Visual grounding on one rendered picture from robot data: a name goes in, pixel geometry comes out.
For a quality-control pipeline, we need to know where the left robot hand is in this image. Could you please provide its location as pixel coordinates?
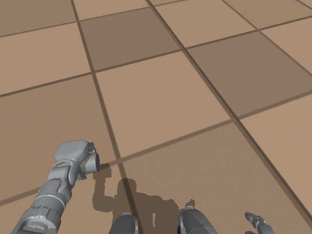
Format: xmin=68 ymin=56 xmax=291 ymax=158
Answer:
xmin=55 ymin=140 xmax=97 ymax=180

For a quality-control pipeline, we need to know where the can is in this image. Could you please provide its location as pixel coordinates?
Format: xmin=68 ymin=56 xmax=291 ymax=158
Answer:
xmin=80 ymin=153 xmax=100 ymax=174

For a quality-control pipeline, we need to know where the left robot arm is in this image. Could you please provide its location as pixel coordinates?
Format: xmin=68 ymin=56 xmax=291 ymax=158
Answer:
xmin=10 ymin=158 xmax=79 ymax=234

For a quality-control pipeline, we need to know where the right robot hand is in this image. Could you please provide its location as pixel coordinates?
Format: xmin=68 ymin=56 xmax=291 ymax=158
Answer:
xmin=245 ymin=212 xmax=275 ymax=234

